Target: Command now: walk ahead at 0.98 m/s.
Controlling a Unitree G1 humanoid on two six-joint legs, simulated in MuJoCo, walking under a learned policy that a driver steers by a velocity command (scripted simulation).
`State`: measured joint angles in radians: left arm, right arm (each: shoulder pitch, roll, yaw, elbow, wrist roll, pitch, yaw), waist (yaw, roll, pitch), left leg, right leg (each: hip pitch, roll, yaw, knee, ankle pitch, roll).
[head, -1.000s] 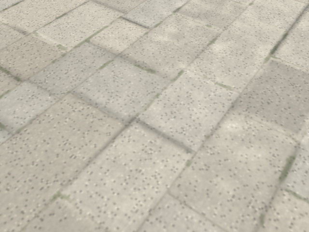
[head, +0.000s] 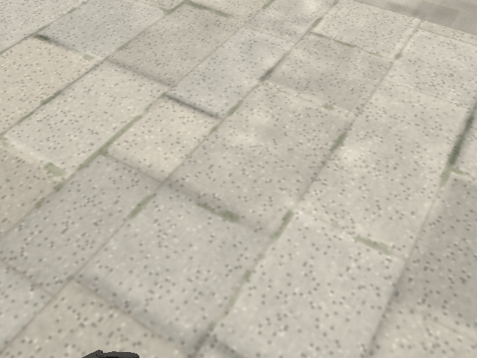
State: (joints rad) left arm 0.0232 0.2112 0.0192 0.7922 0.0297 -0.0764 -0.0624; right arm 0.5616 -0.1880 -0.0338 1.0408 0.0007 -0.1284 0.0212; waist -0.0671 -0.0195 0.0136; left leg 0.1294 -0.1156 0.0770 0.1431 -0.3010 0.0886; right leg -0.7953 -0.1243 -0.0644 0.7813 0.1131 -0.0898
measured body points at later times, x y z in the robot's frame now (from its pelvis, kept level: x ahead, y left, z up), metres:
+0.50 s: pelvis +0.49 -0.01 -0.01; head +0.52 -0.01 +0.44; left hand +0.37 +0.23 -0.14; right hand +0.73 -0.21 -0.08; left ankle +0.73 +0.13 -0.68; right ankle +0.31 -0.08 -0.73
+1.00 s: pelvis +0.97 +0.02 -0.01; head +1.01 +0.03 +0.44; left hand +1.23 +0.23 -0.07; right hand +0.86 -0.23 -0.13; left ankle +0.78 +0.09 -0.73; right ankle +1.21 -0.08 -0.71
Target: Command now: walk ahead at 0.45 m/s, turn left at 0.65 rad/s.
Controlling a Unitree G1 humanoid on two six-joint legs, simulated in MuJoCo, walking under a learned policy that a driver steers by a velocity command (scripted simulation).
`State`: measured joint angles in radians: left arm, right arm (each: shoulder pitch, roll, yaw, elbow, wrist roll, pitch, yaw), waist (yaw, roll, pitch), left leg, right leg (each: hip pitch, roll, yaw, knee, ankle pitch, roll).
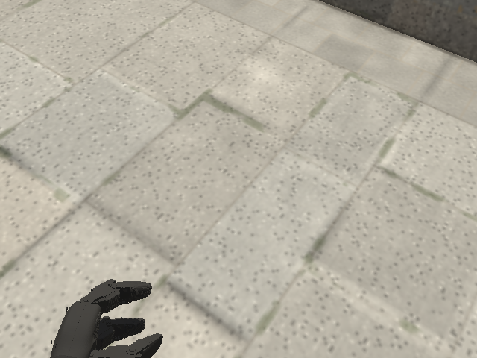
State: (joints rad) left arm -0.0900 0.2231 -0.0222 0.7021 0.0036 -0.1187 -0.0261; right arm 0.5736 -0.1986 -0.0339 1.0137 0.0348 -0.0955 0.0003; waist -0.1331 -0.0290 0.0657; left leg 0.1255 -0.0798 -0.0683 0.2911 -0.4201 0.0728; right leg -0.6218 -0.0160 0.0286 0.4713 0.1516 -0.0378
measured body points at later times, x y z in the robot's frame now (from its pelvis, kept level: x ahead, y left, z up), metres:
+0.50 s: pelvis +0.19 +0.02 +0.00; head +0.21 +0.07 +0.44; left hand +0.22 +0.35 -0.12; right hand +0.46 -0.18 -0.07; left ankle +0.21 +0.13 -0.73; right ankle +0.22 -0.13 -0.70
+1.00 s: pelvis +0.25 +0.01 +0.01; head +0.27 +0.03 +0.46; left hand +0.10 +0.31 -0.08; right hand +0.60 -0.01 -0.05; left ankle +0.17 +0.10 -0.67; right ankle +0.36 -0.04 -0.73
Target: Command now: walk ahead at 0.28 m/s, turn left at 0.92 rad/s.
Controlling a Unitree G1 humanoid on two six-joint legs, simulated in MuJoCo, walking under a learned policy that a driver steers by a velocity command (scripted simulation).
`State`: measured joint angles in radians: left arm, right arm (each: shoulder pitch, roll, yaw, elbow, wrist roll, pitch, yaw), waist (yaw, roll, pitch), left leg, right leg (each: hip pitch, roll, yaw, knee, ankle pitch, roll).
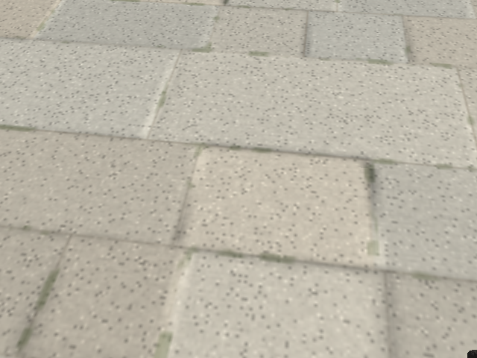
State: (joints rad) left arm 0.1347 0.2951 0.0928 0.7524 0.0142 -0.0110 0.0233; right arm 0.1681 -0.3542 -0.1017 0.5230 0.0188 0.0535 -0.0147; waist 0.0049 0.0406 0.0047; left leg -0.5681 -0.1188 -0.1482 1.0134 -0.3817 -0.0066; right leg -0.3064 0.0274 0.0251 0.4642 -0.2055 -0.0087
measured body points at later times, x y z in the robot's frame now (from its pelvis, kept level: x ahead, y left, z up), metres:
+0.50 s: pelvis +0.07 +0.07 +0.00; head +0.09 +0.10 +0.45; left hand +0.12 +0.36 -0.13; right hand +0.29 -0.13 -0.08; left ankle +0.06 +0.17 -0.74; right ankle +0.08 -0.09 -0.69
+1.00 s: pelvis +0.10 +0.06 -0.01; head +0.11 +0.06 +0.44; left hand +0.18 +0.33 -0.12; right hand +0.27 -0.16 -0.12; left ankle +0.06 +0.17 -0.74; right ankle +0.11 -0.06 -0.74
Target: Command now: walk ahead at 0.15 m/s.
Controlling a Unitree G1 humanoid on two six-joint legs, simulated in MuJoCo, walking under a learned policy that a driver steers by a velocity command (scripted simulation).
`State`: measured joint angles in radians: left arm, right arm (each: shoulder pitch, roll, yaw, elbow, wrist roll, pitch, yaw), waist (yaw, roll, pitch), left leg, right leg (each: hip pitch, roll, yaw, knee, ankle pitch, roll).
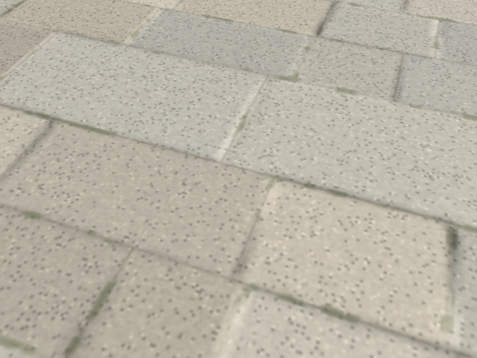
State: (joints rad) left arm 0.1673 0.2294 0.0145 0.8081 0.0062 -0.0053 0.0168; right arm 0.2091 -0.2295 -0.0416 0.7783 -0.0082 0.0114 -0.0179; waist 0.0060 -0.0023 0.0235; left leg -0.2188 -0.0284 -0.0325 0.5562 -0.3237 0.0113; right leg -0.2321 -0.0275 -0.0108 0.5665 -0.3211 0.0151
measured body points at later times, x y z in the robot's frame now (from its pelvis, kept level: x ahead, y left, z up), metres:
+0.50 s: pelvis +0.18 -0.03 +0.00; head +0.21 -0.04 +0.45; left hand +0.12 +0.23 -0.12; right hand +0.40 -0.26 -0.08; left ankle +0.34 +0.09 -0.69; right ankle +0.02 -0.13 -0.73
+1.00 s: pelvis +0.31 -0.03 +0.00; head +0.33 -0.06 +0.45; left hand +0.49 +0.23 -0.09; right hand +0.41 -0.34 -0.11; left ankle +0.40 +0.07 -0.73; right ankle +0.32 -0.16 -0.70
